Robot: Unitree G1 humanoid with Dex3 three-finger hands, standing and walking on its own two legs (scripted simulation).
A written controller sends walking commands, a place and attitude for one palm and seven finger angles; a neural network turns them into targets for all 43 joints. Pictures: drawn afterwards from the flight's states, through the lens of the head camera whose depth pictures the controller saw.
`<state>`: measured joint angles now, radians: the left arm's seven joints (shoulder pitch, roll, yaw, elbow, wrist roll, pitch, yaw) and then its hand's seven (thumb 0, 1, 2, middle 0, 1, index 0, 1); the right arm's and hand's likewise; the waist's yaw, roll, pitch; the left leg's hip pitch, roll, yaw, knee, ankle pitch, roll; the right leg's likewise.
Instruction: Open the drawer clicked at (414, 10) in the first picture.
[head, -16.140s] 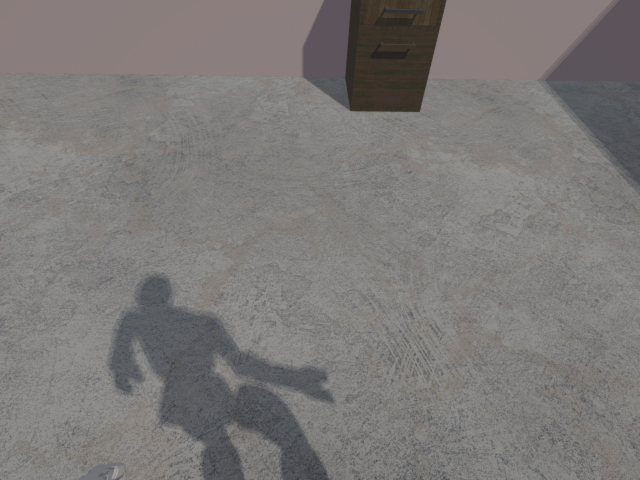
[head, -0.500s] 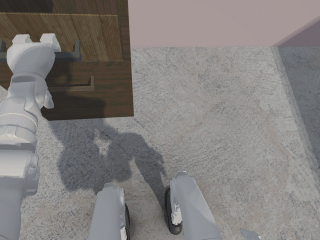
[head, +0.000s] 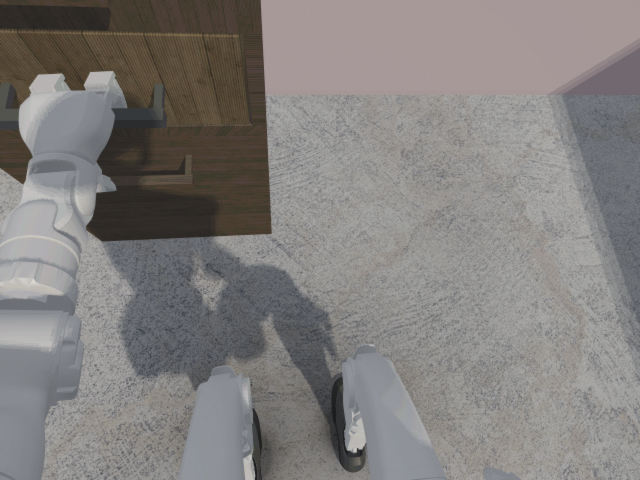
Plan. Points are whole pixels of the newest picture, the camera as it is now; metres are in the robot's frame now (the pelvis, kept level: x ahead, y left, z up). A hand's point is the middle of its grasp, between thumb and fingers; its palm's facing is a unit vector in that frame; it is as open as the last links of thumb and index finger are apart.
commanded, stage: close the thumb around the handle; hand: left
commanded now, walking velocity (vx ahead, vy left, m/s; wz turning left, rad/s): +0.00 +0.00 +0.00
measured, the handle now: (83, 105) +0.58 +0.25 -0.01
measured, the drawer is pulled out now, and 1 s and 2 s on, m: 0.00 0.02 0.08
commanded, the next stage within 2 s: pull the drawer open in 0.40 s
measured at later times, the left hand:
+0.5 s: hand (94, 151) +0.53 +0.24 -0.04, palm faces -0.06 -0.01 -1.00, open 5.2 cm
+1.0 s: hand (93, 165) +0.51 +0.24 -0.04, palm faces -0.06 -0.05 -1.00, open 5.2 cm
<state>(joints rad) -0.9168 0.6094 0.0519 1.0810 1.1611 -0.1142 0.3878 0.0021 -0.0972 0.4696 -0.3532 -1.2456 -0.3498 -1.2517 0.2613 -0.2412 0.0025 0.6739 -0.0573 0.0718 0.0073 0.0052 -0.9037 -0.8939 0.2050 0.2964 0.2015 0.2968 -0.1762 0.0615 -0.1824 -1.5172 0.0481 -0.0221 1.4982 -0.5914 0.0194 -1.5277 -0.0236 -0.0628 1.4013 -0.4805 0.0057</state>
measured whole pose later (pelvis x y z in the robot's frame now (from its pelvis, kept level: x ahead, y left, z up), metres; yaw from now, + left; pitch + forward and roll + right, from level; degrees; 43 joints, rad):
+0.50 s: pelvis +0.01 +0.00 +0.01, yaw +0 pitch +35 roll -4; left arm -0.86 0.58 0.06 1.05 1.17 -0.13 0.42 0.00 0.79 0.84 -0.40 -1.35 -0.42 -1.34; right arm 0.25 -0.24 -0.02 0.68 -0.07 0.09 0.02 0.00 -0.90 -0.89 0.20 0.30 0.20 0.30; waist -0.16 0.06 -0.18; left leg -1.49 0.05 -0.01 1.48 -0.61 0.02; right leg -1.50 -0.02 -0.05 1.39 -0.50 0.01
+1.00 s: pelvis +0.03 +0.01 +0.02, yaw -1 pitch +34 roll -3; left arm -0.68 0.52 0.09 0.91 1.15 -0.17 0.47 0.01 0.80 0.82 -0.33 -1.35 -0.42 -1.35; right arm 0.23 -0.25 -0.03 0.66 -0.06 0.11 0.02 0.01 -0.90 -0.89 0.20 0.30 0.20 0.30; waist -0.12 0.05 -0.19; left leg -1.39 0.05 0.02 1.43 -0.63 0.03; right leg -1.43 -0.01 -0.02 1.35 -0.52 0.02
